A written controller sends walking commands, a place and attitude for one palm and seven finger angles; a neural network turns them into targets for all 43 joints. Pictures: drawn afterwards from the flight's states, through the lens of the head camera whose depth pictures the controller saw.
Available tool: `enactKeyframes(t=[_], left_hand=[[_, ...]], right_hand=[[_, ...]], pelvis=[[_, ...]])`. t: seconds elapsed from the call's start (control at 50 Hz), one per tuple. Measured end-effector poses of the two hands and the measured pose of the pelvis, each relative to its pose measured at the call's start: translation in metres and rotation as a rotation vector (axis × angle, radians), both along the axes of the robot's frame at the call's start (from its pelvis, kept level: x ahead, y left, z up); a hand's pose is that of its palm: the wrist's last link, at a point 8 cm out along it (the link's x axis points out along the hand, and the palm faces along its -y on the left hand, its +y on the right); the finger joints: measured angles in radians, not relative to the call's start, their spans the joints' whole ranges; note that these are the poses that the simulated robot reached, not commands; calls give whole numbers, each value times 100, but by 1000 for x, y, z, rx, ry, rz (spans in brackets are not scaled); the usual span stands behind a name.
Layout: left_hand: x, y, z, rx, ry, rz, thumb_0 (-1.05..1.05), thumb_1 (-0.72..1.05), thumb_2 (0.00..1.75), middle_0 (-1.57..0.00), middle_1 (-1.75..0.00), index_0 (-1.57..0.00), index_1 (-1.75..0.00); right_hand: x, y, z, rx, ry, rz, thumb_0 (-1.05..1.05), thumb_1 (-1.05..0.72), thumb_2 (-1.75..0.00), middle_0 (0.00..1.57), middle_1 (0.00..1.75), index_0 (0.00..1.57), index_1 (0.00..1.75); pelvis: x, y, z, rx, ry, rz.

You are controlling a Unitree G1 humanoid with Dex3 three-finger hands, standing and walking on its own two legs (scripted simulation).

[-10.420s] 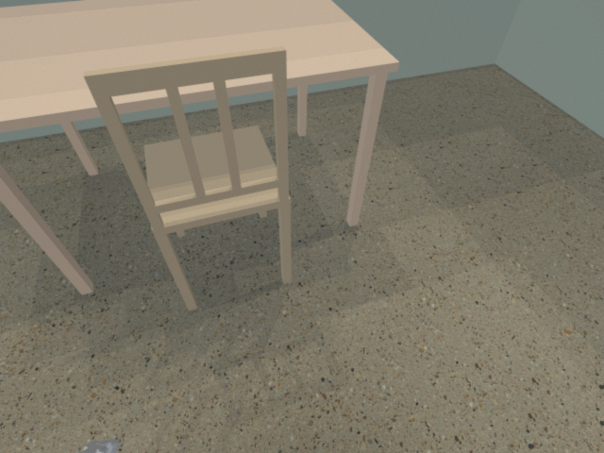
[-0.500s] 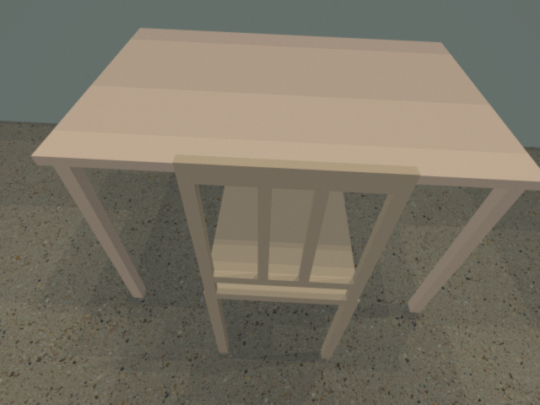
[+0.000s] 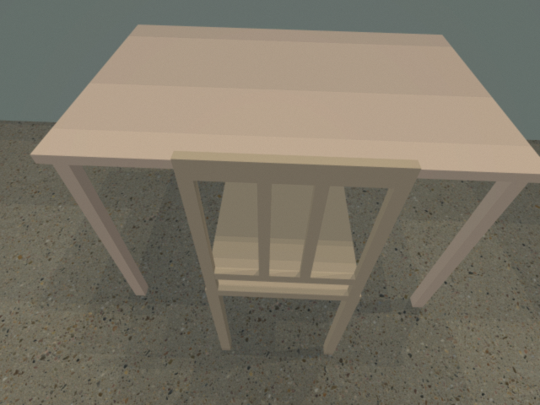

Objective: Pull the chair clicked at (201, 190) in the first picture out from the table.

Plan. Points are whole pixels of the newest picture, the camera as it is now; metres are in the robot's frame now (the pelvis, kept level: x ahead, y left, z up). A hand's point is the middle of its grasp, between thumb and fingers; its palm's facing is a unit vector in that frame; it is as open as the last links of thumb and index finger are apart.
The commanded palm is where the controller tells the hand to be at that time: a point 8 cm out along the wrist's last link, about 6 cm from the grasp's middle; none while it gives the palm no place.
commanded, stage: raise the hand toward the chair's back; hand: left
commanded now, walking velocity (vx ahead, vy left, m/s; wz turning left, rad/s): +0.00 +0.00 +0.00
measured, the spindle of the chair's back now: (264, 233) +0.45 +0.05 -0.06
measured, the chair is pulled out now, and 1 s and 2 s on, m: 0.00 0.00 0.00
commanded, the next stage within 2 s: none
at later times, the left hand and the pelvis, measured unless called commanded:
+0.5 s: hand out of the picture +0.13 +0.19 -0.07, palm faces +0.14 -0.99 -0.06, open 10.6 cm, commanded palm +0.12 +0.23 -0.06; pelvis -0.05 -0.01 -0.10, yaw +4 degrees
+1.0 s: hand (141, 377) +0.17 +0.20 -0.05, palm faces +0.03 -1.00 -0.06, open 14.9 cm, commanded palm +0.14 +0.26 -0.04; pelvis -0.05 +0.01 -0.09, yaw +3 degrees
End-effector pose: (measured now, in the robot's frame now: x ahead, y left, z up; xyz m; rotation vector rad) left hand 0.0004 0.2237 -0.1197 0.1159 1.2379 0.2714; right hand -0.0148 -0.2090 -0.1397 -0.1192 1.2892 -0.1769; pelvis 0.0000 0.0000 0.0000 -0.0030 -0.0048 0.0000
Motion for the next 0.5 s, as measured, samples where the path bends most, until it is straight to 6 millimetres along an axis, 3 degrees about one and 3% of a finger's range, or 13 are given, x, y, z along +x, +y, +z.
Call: enactKeyframes(t=[0.04, 0.08, 0.14, 0.2, 0.28, 0.36, 0.42, 0.5], left_hand=[[35, 16, 30, 69, -216, 10, 7, 97, 89, -20, -30, -20, -30], [76, 20, 60, 89, -454, -15, 6, 94, 88, -19, -29, -20, -30], [135, 8, 97, 47, -815, -95, 5, 88, 86, -18, -28, -19, -29], [168, -14, 114, -69, -1129, -170, 3, 81, 83, -17, -27, -18, -28], [163, -30, 97, -152, -1307, -279, 1, 70, 80, -17, -26, -18, -27], [131, -24, 57, -150, -1172, -252, 1, 60, 76, -17, -25, -17, -25], [107, -6, 46, -79, -1100, -191, 1, 52, 73, -16, -24, -17, -24], [97, 15, 59, 9, -1164, -174, 1, 42, 69, -15, -22, -16, -23]], right_hand=[[19, -15, 4, -38, -137, 5, 3, -93, -90, 20, 30, 20, 30], [45, -30, 9, -78, -273, 45, 3, -94, -90, 20, 30, 20, 30], [91, -50, 24, -139, -480, 114, 3, -93, -90, 20, 30, 20, 30], [137, -62, 44, -182, -667, 167, 3, -92, -90, 20, 30, 20, 30], [186, -63, 63, -203, -843, 235, 2, -92, -90, 20, 30, 20, 30], [220, -45, 62, -174, -914, 290, 1, -91, -90, 20, 30, 20, 30], [230, -23, 49, -130, -913, 332, 1, -91, -90, 20, 30, 20, 30], [223, 7, 16, -54, -843, 381, 1, -91, -90, 20, 30, 20, 30]], pelvis=[[-3, 2, -3, 2, 10, 25], [-9, 3, -7, 1, 27, 47], [-20, 4, -18, 3, 82, 59], [-28, 1, -35, 11, 149, 39], [-36, -5, -63, 16, 208, 24], [-41, -8, -84, 10, 235, 34], [-43, -9, -93, -8, 250, 48], [-47, -9, -101, -39, 269, 71]])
